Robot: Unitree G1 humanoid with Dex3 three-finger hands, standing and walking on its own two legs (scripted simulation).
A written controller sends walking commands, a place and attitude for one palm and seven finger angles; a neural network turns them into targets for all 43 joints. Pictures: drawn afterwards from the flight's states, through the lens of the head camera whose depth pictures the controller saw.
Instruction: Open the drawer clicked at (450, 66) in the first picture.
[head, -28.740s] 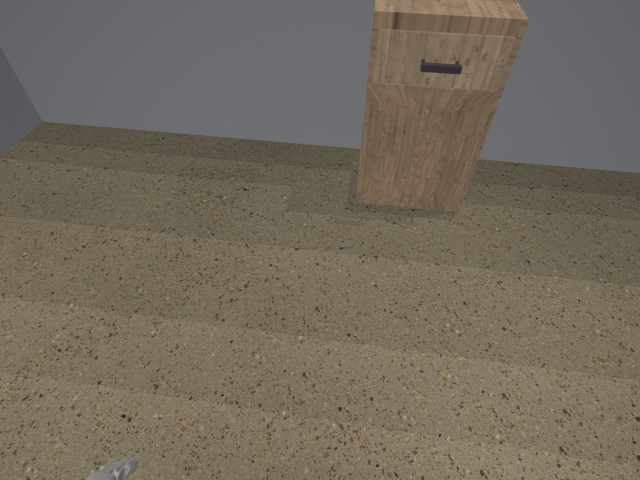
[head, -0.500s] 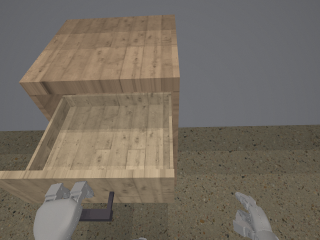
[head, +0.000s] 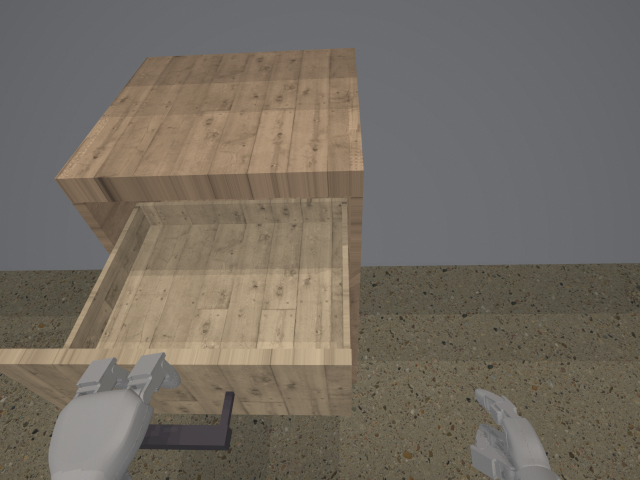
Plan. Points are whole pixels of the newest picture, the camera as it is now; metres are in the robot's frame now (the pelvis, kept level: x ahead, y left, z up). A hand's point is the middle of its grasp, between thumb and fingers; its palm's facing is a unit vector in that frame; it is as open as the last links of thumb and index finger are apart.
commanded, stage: lift the hand off the handle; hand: left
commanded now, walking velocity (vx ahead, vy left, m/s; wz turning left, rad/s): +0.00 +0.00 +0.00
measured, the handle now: (181, 418) +0.20 +0.22 -0.04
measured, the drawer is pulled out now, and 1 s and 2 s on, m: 0.28 0.28 0.28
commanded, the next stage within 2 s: draw the hand back to the body in 0.98 s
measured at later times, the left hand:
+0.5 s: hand (134, 420) +0.16 +0.22 +0.07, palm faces +0.06 -0.16 -0.98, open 13.8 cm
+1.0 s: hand (114, 396) +0.18 +0.23 +0.10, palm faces +0.05 -0.16 -0.99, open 13.8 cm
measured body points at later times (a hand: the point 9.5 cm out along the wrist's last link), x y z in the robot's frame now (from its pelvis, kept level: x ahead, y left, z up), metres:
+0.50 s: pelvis +0.00 +0.00 +0.01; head +0.00 -0.03 +0.46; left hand +0.16 +0.22 +0.12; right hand +0.22 -0.20 -0.07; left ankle +0.00 +0.13 -0.70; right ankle -0.02 -0.12 -0.70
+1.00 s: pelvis +0.01 +0.01 +0.03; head +0.01 -0.03 +0.47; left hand +0.17 +0.23 +0.15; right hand +0.23 -0.19 -0.05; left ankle +0.00 +0.13 -0.70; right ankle -0.02 -0.12 -0.70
